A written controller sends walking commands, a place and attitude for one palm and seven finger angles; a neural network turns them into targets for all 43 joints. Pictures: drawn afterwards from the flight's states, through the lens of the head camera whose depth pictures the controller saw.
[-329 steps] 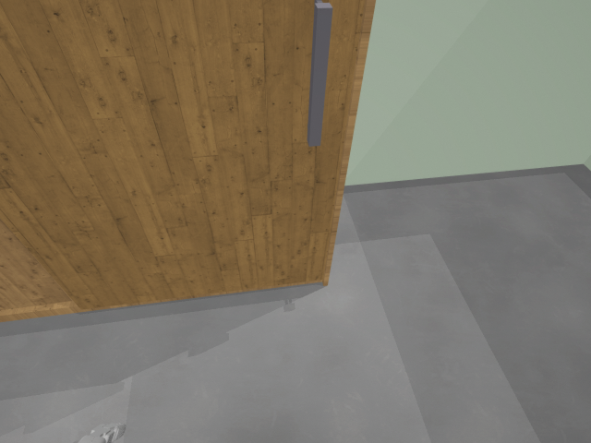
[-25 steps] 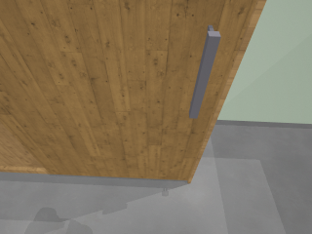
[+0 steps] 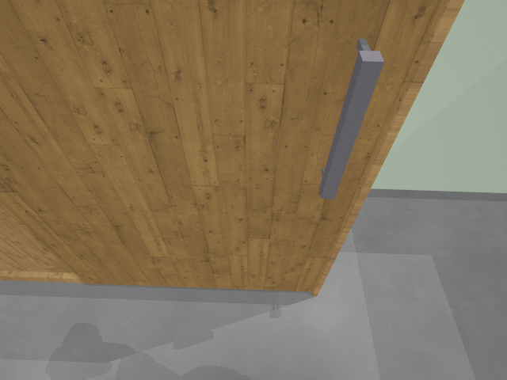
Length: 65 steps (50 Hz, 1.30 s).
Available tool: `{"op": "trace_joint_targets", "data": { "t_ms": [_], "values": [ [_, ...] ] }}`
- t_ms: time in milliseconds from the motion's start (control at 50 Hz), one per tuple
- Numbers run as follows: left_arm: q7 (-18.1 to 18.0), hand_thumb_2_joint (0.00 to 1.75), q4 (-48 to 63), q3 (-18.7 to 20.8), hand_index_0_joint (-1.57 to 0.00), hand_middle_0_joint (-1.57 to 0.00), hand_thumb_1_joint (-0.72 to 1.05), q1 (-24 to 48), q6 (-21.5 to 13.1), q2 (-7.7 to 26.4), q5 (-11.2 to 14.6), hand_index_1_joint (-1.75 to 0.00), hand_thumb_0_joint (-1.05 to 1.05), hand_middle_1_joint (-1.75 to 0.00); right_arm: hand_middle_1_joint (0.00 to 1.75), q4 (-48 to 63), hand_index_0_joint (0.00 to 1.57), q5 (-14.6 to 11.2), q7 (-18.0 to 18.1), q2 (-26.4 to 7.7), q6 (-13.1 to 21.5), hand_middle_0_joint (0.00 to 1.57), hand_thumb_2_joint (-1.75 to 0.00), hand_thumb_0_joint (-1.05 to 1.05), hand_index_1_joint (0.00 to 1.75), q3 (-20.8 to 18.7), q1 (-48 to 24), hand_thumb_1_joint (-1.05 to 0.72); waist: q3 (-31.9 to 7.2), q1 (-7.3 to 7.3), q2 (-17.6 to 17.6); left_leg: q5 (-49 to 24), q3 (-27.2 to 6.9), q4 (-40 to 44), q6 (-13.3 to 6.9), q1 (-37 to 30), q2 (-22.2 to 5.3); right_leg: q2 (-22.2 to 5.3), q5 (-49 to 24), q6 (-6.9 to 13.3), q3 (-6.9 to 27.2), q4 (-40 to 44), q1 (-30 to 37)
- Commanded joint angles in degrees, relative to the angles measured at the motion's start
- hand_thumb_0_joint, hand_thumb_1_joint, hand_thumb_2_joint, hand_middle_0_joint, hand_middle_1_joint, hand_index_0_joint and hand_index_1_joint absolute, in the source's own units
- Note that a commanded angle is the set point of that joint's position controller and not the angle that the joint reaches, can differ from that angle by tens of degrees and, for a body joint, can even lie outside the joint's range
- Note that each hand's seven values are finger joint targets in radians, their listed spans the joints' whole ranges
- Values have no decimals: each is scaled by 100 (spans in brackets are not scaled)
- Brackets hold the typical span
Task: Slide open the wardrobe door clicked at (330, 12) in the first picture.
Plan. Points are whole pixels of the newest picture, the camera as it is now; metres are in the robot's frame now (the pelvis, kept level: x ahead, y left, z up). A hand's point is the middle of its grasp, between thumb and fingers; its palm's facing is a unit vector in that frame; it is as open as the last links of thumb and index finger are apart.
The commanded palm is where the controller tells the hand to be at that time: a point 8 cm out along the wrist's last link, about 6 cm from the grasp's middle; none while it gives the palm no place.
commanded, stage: come to a stop and stand still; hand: right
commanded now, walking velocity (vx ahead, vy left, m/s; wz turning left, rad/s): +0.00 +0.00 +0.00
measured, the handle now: (341, 131) +0.49 -0.12 +0.13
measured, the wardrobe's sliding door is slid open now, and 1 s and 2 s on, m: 0.00 0.00 0.00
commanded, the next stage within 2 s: look again from close up in 1.12 s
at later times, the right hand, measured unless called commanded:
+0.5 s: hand out of the picture +0.02 -0.15 -0.16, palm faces +0.04 +0.98 -0.20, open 7.3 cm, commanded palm none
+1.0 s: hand out of the picture +0.01 -0.19 -0.16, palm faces +0.04 +0.97 -0.22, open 7.4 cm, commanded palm none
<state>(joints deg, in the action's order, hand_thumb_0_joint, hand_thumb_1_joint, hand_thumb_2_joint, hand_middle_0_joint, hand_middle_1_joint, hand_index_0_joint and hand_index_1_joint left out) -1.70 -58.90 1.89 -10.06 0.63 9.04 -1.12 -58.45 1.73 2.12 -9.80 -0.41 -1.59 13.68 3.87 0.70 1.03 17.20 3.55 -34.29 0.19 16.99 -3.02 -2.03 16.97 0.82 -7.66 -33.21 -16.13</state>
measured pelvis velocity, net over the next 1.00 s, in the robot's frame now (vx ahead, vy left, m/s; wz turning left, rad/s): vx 0.00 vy -0.01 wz -0.02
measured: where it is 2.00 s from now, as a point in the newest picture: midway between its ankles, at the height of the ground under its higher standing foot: outside the picture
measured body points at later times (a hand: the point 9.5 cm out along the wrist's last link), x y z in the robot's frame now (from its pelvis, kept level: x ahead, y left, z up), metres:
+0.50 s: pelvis +0.00 +0.03 +0.01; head +0.01 +0.03 +0.46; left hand -0.01 +0.23 -0.15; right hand +0.02 -0.21 -0.14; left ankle +0.01 +0.12 -0.73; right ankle +0.01 -0.11 -0.73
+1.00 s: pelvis +0.00 -0.01 +0.01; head +0.01 +0.00 +0.46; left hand +0.01 +0.21 -0.15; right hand +0.01 -0.24 -0.14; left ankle +0.01 +0.12 -0.73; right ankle +0.01 -0.11 -0.73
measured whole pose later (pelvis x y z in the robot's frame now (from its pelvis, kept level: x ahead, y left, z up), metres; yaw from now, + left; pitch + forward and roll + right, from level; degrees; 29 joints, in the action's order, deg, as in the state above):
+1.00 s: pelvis +0.00 -0.01 +0.01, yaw -1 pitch -1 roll +0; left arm -0.9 -60.7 -0.7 -17.4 -0.7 9.5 -1.4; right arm -61.2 0.8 1.9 -9.1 0.5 0.3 16.3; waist 1.1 -0.3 -1.0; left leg 14.7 4.4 -28.4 1.1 12.4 -3.7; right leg 0.0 14.4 1.8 -5.4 -27.3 -11.9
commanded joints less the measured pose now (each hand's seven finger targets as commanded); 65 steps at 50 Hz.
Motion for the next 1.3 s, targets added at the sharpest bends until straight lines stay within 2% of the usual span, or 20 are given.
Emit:
{"op": "trace_joint_targets", "data": {
  "t_ms": [0, 60, 100, 120, 220, 540, 560, 580, 600, 620, 640, 680, 700, 740, 780, 820, 900, 1000, 1040, 1280],
  "values": [
    [37, 90, 237, 39, -20, -20, 90, -535, -4, 236, 8, -30, 0, -30, 30, 218, 20, -12, -11, -795, 108, 20, -90, 0, 30, -64, 331, -90, -448, -148, 1120, -1251, -1217, 1380, -593, 48, -1061, -75, 158, -89, 282, 142, 205],
    [58, 90, 68, -14, -20, -20, 90, -690, -65, 334, 1, -30, 0, -30, 30, 283, 20, -56, -24, -743, 101, 20, -90, 0, 30, -45, 57, -90, -373, -177, 482, -849, -766, 1227, -387, 162, -695, -271, -564, -66, 444, 614, 509],
    [52, 90, -2, -41, -20, -20, 90, -638, -134, 401, -11, -30, 0, -30, 30, 247, 20, -69, -36, -651, 92, 20, -90, 0, 30, -24, 92, -90, -329, -69, -75, -703, -531, 1115, -207, -74, -410, -486, -950, -2, 638, 1006, 461],
    [52, 90, -19, -55, -20, -20, 90, -589, -158, 471, -9, -30, 0, -30, 30, 214, 20, -74, -39, -669, 95, 20, -90, 0, 30, -28, 103, -90, -291, -18, -191, -827, -469, 1074, -163, -235, -384, -528, -1047, 4, 664, 1049, 340],
    [44, 90, -143, -88, -20, -20, 90, -685, -160, 448, 0, -30, 0, -30, 30, 72, 20, -84, -40, -651, 130, 20, -90, 0, 30, -13, 199, -90, -231, 1, 48, -746, -536, 1349, -191, -404, -449, -472, -773, -54, 573, 1149, 351],
    [15, 90, -503, -152, -20, -20, 90, -1073, -156, 280, 21, -30, 0, -30, 30, -306, 20, -102, -31, -490, 183, 20, -90, 0, 30, 36, 522, -90, 34, -45, 29, -414, -496, 1677, -228, -357, -412, -457, -635, -93, 540, 1277, 454],
    [56, 90, -116, -84, -20, -20, 90, -344, -206, 545, 63, -30, 0, -30, 30, -518, 20, -52, 201, -548, 257, 20, -90, 0, 30, 88, 1029, -90, 259, 180, -260, -2996, -1033, 1533, -8, -358, -828, -398, -377, -247, 344, -44, -80],
    [87, 90, 35, -110, -20, -20, 90, -847, -114, 156, 66, -30, 0, -30, 30, -237, 20, -74, 138, -880, 334, 20, -90, 0, 30, 55, 711, -90, -435, -249, -248, -1710, -1208, 1652, -414, -484, -1159, -246, 423, -170, 494, -152, 75],
    [117, 90, 44, -147, -20, -20, 90, -955, -111, 101, 19, -30, 0, -30, 30, -124, 20, -56, 99, -869, 415, 20, -90, 0, 30, 15, 491, -90, -730, -248, -171, -1697, -1180, 1600, -642, -525, -1197, -188, 289, -174, 504, -82, 281],
    [104, 90, 46, -126, -20, -20, 90, -1165, -133, 179, 33, -30, 0, -30, 30, -72, 20, -68, 84, -805, 420, 20, -90, 0, 30, 14, 373, -90, -745, -357, 21, -1005, -951, 1500, -651, -297, -982, -172, 53, -124, 546, 135, 506],
    [105, 90, 26, -127, -20, -20, 90, -1242, -165, 248, 26, -30, 0, -30, 30, -75, 20, -83, 67, -671, 393, 20, -90, 0, 30, 34, 315, -90, -554, -371, 42, -534, -761, 1412, -568, -63, -781, -202, -228, -90, 611, 349, 562],
    [84, 90, 74, -129, -20, -20, 90, -1191, -208, 334, 13, -30, 0, -30, 30, -75, 20, -87, 43, -453, 294, 20, -90, 0, 30, 84, 396, -90, -76, -264, -343, 21, -519, 1198, -388, 102, -408, -388, -548, 14, 829, 752, 295],
    [70, 90, 89, -147, -20, -20, 90, -1135, -228, 343, 3, -30, 0, -30, 30, -93, 20, -76, 30, -415, 266, 20, -90, 0, 30, 96, 442, -90, 108, -185, -466, -13, -419, 1115, -317, -23, -301, -470, -550, 71, 950, 933, 49],
    [50, 90, 167, -151, -20, -20, 90, -1041, -229, 454, 11, -30, 0, -30, 30, -130, 20, -90, 14, -371, 230, 20, -90, 0, 30, 109, 584, -90, 113, -104, -203, -48, -378, 1058, -256, -258, -249, -473, -359, 115, 1027, 1104, -129],
    [46, 90, 187, -145, -20, -20, 90, -1010, -219, 520, 10, -30, 0, -30, 30, -128, 20, -95, 5, -349, 197, 20, -90, 0, 30, 126, 609, -90, 221, -97, 12, 143, -418, 1114, -240, -197, -255, -430, -31, 123, 1035, 1247, -158],
    [46, 90, 164, -154, -20, -20, 90, -1011, -245, 552, 2, -30, 0, -30, 30, -102, 20, -88, 1, -374, 191, 20, -90, 0, 30, 117, 623, -90, 150, -66, -193, -108, -355, 1039, -215, -334, -252, -441, -199, 139, 1057, 1338, -99],
    [42, 90, 109, -160, -20, -20, 90, -982, -267, 571, 6, -30, 0, -30, 30, -90, 20, -85, -4, -425, 178, 20, -90, 0, 30, 115, 629, -90, 40, -26, -165, -322, -318, 1047, -191, -496, -291, -441, -333, 157, 1031, 1415, -10],
    [45, 90, 31, -168, -20, -20, 90, -963, -276, 598, 12, -30, 0, -30, 30, -89, 20, -85, -9, -496, 171, 20, -90, 0, 30, 110, 583, -90, -32, -23, -149, -550, -323, 1076, -174, -582, -330, -430, -641, 153, 974, 1408, 137],
    [42, 90, -12, -173, -20, -20, 90, -943, -272, 608, 14, -30, 0, -30, 30, -108, 20, -96, -7, -510, 174, 20, -90, 0, 30, 105, 543, -90, -57, -35, -1, -665, -356, 1083, -170, -580, -355, -414, -783, 130, 921, 1347, 211],
    [32, 90, -230, -172, -20, -20, 90, -863, -265, 571, 29, -30, 0, -30, 30, -244, 20, -97, -1, -485, 157, 20, -90, 0, 30, 112, 535, -90, -49, -39, -163, -782, -367, 1173, -147, -608, -377, -430, -940, 110, 858, 1421, 402]
  ]
}}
